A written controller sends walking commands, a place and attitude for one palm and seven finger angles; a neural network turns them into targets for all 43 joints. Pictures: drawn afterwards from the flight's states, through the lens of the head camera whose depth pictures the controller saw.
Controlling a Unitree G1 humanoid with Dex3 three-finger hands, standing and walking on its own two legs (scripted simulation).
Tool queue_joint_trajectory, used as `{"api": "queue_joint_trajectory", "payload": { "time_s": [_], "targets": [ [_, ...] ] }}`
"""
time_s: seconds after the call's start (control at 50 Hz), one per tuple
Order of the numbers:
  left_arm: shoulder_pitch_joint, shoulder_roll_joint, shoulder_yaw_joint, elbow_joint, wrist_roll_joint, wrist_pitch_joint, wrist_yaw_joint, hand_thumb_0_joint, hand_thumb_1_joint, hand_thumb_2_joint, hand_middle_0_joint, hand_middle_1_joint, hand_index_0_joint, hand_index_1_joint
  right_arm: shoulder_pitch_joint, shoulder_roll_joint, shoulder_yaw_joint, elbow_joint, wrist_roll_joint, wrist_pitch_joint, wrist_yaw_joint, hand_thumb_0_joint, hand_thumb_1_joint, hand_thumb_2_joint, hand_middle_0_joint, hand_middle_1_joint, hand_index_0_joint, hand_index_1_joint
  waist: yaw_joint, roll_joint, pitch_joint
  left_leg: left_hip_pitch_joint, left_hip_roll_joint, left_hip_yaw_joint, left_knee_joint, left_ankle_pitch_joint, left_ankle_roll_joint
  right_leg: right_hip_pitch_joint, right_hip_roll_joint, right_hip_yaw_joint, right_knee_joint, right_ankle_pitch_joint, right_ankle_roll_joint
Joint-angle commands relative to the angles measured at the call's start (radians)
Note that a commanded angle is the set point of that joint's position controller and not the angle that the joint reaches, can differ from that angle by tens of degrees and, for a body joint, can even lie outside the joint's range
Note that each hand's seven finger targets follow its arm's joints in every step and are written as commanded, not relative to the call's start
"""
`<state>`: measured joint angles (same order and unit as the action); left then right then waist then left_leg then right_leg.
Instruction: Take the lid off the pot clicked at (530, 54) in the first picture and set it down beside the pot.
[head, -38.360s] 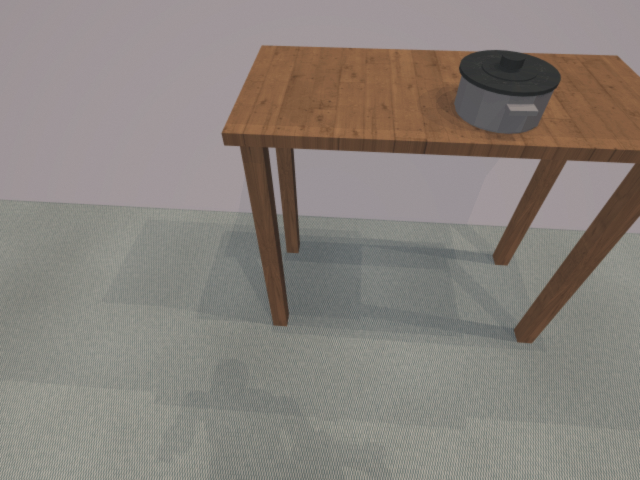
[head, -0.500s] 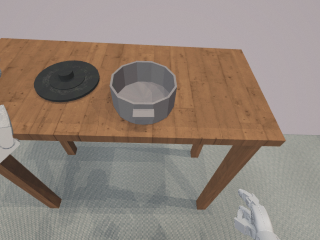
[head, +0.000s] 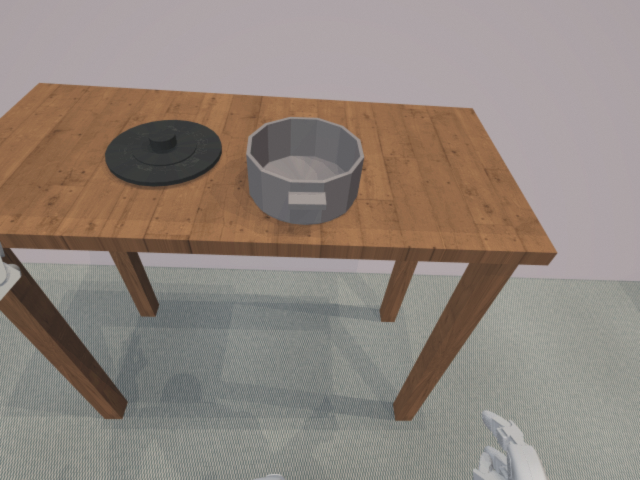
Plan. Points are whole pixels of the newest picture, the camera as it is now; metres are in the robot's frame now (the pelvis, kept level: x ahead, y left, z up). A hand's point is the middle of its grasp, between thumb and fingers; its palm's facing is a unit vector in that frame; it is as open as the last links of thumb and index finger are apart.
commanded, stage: step back with the hand held close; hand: left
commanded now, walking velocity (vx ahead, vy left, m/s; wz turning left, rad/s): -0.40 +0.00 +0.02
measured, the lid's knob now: (162, 139) +0.62 +0.30 +0.09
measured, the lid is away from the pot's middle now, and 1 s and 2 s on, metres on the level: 0.26 0.26 0.26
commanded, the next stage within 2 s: stop stepping back and stand still in 0.54 s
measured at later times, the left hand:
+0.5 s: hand out of the picture +0.13 +0.30 +0.27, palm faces +0.38 -0.89 -0.27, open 7.4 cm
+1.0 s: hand out of the picture -0.07 +0.43 +0.33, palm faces +0.48 -0.88 +0.02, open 7.4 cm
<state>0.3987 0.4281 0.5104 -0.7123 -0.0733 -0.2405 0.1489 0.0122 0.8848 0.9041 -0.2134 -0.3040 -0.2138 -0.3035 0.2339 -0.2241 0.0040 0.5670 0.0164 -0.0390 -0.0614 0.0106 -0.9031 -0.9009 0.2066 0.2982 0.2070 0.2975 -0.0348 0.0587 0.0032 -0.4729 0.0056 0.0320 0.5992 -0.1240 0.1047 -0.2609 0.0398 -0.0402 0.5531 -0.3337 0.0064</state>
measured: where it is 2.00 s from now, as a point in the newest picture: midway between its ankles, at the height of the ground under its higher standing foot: outside the picture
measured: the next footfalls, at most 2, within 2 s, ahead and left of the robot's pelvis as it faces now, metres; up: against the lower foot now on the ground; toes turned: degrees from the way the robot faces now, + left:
right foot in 0.20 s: -0.08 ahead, -0.15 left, +0.00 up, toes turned -3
left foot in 0.34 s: +0.03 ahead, +0.08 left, +0.00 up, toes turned -2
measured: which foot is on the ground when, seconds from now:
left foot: down 0.00-0.20, up 0.22-0.32, down 0.34-0.70, up 0.72-0.84, down 0.86-1.00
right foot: up 0.00-0.18, down 0.20-0.36, up 0.38-0.74, down 0.76-0.86, up 0.88-1.00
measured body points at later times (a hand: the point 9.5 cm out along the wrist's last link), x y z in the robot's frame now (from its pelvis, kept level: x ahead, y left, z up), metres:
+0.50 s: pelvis -0.13 +0.07 +0.01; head -0.08 +0.12 +0.46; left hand +0.10 +0.34 +0.29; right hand +0.04 -0.17 -0.05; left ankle -0.01 +0.08 -0.72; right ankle -0.13 -0.12 -0.65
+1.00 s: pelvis -0.29 +0.17 -0.01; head -0.29 +0.25 +0.43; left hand -0.10 +0.48 +0.33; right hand -0.14 -0.03 -0.07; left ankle -0.20 +0.21 -0.72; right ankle -0.28 +0.01 -0.64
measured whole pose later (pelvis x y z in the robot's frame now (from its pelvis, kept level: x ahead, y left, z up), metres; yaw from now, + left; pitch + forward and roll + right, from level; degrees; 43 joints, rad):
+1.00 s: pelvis -0.29 +0.17 -0.01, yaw -2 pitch -4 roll -7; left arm -0.21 0.47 0.56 -0.62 -0.08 -0.18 0.09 0.01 0.88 0.90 -0.21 -0.30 -0.21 -0.30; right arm 0.21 -0.08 0.03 0.65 0.01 -0.06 0.03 0.01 -0.91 -0.90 0.20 0.30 0.20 0.30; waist -0.02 -0.06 0.05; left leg -0.42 -0.01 -0.04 0.80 -0.33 -0.06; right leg -0.49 0.11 0.03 1.21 -0.53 -0.02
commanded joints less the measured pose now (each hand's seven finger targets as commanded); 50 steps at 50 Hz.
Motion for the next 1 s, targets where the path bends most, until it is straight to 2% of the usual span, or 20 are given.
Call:
{"api": "queue_joint_trajectory", "payload": {
  "time_s": [0.0, 0.12, 0.22, 0.3, 0.34, 0.36, 0.44, 0.6, 0.62, 0.64, 0.66, 0.7, 0.74, 0.76, 0.8, 0.84, 0.86, 0.88, 0.92, 0.98],
  "targets": [
    [-0.034, 0.25, 0.156, -0.314, 0.001, -0.07, 0.006, 0.0, 0.9, 0.9, -0.2, -0.3, -0.2, -0.3, -0.123, -0.122, -0.06, -0.187, -0.025, -0.082, -0.001, 0.0, -0.9, -0.9, 0.2, 0.3, 0.2, 0.3, 0.039, 0.199, -0.136, -0.09, 0.256, -0.37, -0.531, -0.558, -0.036, 0.129, 0.047, 0.014, 0.247, -0.127, -0.029],
    [0.076, 0.266, 0.185, -0.345, -0.03, -0.066, 0.014, 0.0, 0.9, 0.9, -0.2, -0.3, -0.2, -0.3, -0.093, -0.09, -0.078, -0.151, -0.028, -0.076, 0.026, 0.0, -0.9, -0.9, 0.2, 0.3, 0.2, 0.3, 0.029, 0.138, -0.276, 0.133, 0.192, -0.205, -0.382, -0.346, -0.118, 0.126, 0.013, -0.007, -0.086, -0.139, -0.07],
    [-0.128, 0.317, 0.172, -0.252, -0.018, -0.104, 0.032, 0.0, 0.9, 0.9, -0.2, -0.3, -0.2, -0.3, -0.089, -0.066, -0.057, -0.076, -0.014, -0.074, 0.008, 0.0, -0.9, -0.9, 0.2, 0.3, 0.2, 0.3, -0.003, -0.203, -0.168, 0.263, 0.009, -0.07, 0.441, -0.285, -0.147, -0.24, -0.408, 0.202, -0.317, 0.406, -0.183],
    [-0.257, 0.212, 0.06, -0.079, -0.016, -0.043, -0.007, 0.0, 0.9, 0.9, -0.2, -0.3, -0.2, -0.3, -0.151, -0.111, -0.043, -0.097, 0.011, -0.06, -0.018, 0.0, -0.9, -0.9, 0.2, 0.3, 0.2, 0.3, -0.039, -0.036, 0.081, 0.147, 0.08, -0.15, -0.104, 0.095, -0.101, -0.143, -0.163, 0.011, 0.007, 0.476, -0.042],
    [-0.308, 0.207, 0.067, -0.046, -0.028, -0.05, -0.013, 0.0, 0.9, 0.9, -0.2, -0.3, -0.2, -0.3, -0.128, -0.111, -0.053, -0.093, -0.018, -0.076, 0.008, 0.0, -0.9, -0.9, 0.2, 0.3, 0.2, 0.3, -0.022, 0.327, 0.06, 0.172, 0.304, -0.392, -0.307, 0.672, 0.005, -0.219, 0.043, 0.103, 0.412, -0.224, -0.026],
    [-0.357, 0.216, 0.072, -0.044, -0.021, -0.059, -0.011, 0.0, 0.9, 0.9, -0.2, -0.3, -0.2, -0.3, -0.095, -0.105, -0.06, -0.069, -0.017, -0.082, 0.034, 0.0, -0.9, -0.9, 0.2, 0.3, 0.2, 0.3, -0.015, 0.184, 0.027, 0.197, 0.319, -0.369, -0.29, 0.712, 0.027, -0.227, 0.05, 0.153, 0.474, -0.284, -0.038],
    [-0.083, 0.26, 0.159, -0.255, -0.062, -0.062, -0.035, 0.0, 0.9, 0.9, -0.2, -0.3, -0.2, -0.3, -0.127, -0.109, -0.083, -0.141, -0.018, -0.076, 0.052, 0.0, -0.9, -0.9, 0.2, 0.3, 0.2, 0.3, 0.027, 0.049, -0.281, 0.249, 0.302, -0.378, -0.365, 0.164, -0.052, -0.137, 0.044, 0.15, 0.55, -0.184, -0.008],
    [0.098, 0.296, 0.186, -0.566, -0.037, -0.009, 0.038, 0.0, 0.9, 0.9, -0.2, -0.3, -0.2, -0.3, -0.105, -0.065, -0.069, -0.127, -0.025, -0.119, 0.048, 0.0, -0.9, -0.9, 0.2, 0.3, 0.2, 0.3, 0.062, 0.247, -0.28, 0.187, 0.198, -0.211, -0.648, -0.476, -0.216, -0.066, 0.103, -0.061, 0.335, -0.161, -0.024],
    [0.114, -0.113, -0.369, 0.757, 0.016, 0.177, -0.073, 0.0, 0.9, 0.9, -0.2, -0.3, -0.2, -0.3, 0.032, -0.298, -0.167, 0.086, -0.052, -0.147, 0.017, 0.0, -0.9, -0.9, 0.2, 0.3, 0.2, 0.3, -0.14, 0.209, -0.133, 0.107, 0.104, -0.208, -0.334, 0.161, -0.25, -0.105, -0.01, 0.033, 0.368, -0.251, 0.007],
    [-0.242, 0.332, 0.188, -0.475, -0.019, 0.005, 0.014, 0.0, 0.9, 0.9, -0.2, -0.3, -0.2, -0.3, -0.192, -0.053, -0.105, -0.143, 0.019, -0.134, 0.072, 0.0, -0.9, -0.9, 0.2, 0.3, 0.2, 0.3, 0.119, 0.135, -0.385, 0.464, 0.057, 0.048, -0.38, -0.115, -0.336, -0.048, 0.119, -0.081, 0.051, -0.22, -0.035],
    [-0.093, 0.445, 0.289, -0.152, -0.029, -0.037, 0.047, 0.0, 0.9, 0.9, -0.2, -0.3, -0.2, -0.3, -0.099, -0.073, -0.073, -0.075, -0.009, -0.136, 0.028, 0.0, -0.9, -0.9, 0.2, 0.3, 0.2, 0.3, 0.053, 0.183, -0.331, 0.326, 0.024, -0.011, -0.21, -0.239, -0.323, 0.003, 0.051, -0.102, -0.106, -0.257, -0.122],
    [0.03, 0.367, 0.203, -0.386, -0.026, -0.061, 0.021, 0.0, 0.9, 0.9, -0.2, -0.3, -0.2, -0.3, -0.047, -0.053, -0.076, -0.064, 0.037, -0.111, 0.024, 0.0, -0.9, -0.9, 0.2, 0.3, 0.2, 0.3, 0.013, -0.365, -0.194, 0.364, -0.026, -0.196, 0.777, -0.441, -0.228, -0.342, -0.324, 0.126, -0.236, 0.057, -0.252],
    [-0.128, 0.396, 0.256, -0.482, -0.02, -0.02, -0.015, 0.0, 0.9, 0.9, -0.2, -0.3, -0.2, -0.3, -0.096, -0.048, -0.058, -0.114, 0.032, -0.068, 0.058, 0.0, -0.9, -0.9, 0.2, 0.3, 0.2, 0.3, -0.017, -0.132, -0.159, 0.042, 0.035, -0.291, 1.093, -0.48, -0.128, -0.312, -0.462, 0.156, -0.135, 0.182, -0.29],
    [-0.322, 0.398, 0.221, -0.437, -0.015, -0.017, -0.021, 0.0, 0.9, 0.9, -0.2, -0.3, -0.2, -0.3, -0.111, -0.027, -0.012, -0.14, -0.002, -0.066, 0.071, 0.0, -0.9, -0.9, 0.2, 0.3, 0.2, 0.3, -0.071, -0.108, -0.075, -0.038, 0.078, -0.169, 0.86, -0.399, -0.109, -0.238, -0.426, 0.113, -0.166, 0.099, -0.123],
    [-0.568, 0.301, 0.107, -0.225, 0.014, 0.001, -0.045, 0.0, 0.9, 0.9, -0.2, -0.3, -0.2, -0.3, -0.174, -0.135, -0.071, -0.094, 0.013, -0.059, 0.049, 0.0, -0.9, -0.9, 0.2, 0.3, 0.2, 0.3, -0.051, -0.195, 0.145, 0.147, 0.105, -0.2, 0.269, -0.25, -0.107, -0.434, -0.289, 0.108, -0.028, -0.192, -0.11],
    [-0.636, 0.268, 0.061, -0.047, 0.036, 0.044, -0.051, 0.0, 0.9, 0.9, -0.2, -0.3, -0.2, -0.3, -0.205, -0.18, -0.054, -0.127, 0.022, -0.058, 0.031, 0.0, -0.9, -0.9, 0.2, 0.3, 0.2, 0.3, -0.014, 0.621, 0.24, 0.039, 0.211, -0.539, -0.391, -0.516, -0.09, -0.47, 0.041, -0.044, 0.55, -0.386, -0.024],
    [-0.787, 0.283, 0.043, -0.05, 0.011, 0.035, -0.052, 0.0, 0.9, 0.9, -0.2, -0.3, -0.2, -0.3, -0.167, -0.123, -0.038, -0.103, 0.01, -0.08, 0.052, 0.0, -0.9, -0.9, 0.2, 0.3, 0.2, 0.3, -0.043, 0.676, 0.272, -0.126, 0.27, -0.708, -0.553, -0.777, -0.119, -0.407, 0.061, 0.089, 0.695, -0.32, -0.029],
    [-0.778, 0.342, 0.107, 0.061, 0.033, 0.045, -0.061, 0.0, 0.9, 0.9, -0.2, -0.3, -0.2, -0.3, -0.128, -0.103, -0.051, -0.051, -0.007, -0.087, 0.056, 0.0, -0.9, -0.9, 0.2, 0.3, 0.2, 0.3, -0.004, 0.508, 0.155, -0.066, 0.199, -0.508, -0.492, -0.518, -0.23, -0.355, 0.091, 0.063, 0.783, -0.253, -0.045],
    [-0.881, 0.318, 0.062, -0.061, -0.009, 0.048, -0.076, 0.0, 0.9, 0.9, -0.2, -0.3, -0.2, -0.3, -0.177, -0.088, -0.054, -0.101, -0.011, -0.09, 0.087, 0.0, -0.9, -0.9, 0.2, 0.3, 0.2, 0.3, 0.016, 0.419, 0.116, -0.078, 0.19, -0.673, -0.593, -0.768, -0.407, -0.362, 0.111, 0.093, 0.794, -0.202, -0.032],
    [-0.497, 0.184, 0.0, -0.073, -0.038, 0.081, -0.081, 0.0, 0.9, 0.9, -0.2, -0.3, -0.2, -0.3, -0.198, -0.064, -0.078, -0.159, -0.002, -0.091, 0.107, 0.0, -0.9, -0.9, 0.2, 0.3, 0.2, 0.3, 0.077, 0.281, 0.007, -0.084, 0.115, -0.254, -0.563, -0.615, -0.398, -0.042, 0.119, -0.105, 0.479, -0.144, -0.035]
  ]
}}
